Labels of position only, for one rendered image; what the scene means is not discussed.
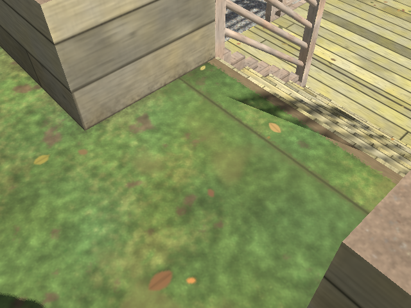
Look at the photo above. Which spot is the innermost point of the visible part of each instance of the stairs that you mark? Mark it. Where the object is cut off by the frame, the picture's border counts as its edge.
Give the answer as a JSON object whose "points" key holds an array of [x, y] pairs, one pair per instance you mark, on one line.
{"points": [[336, 127]]}

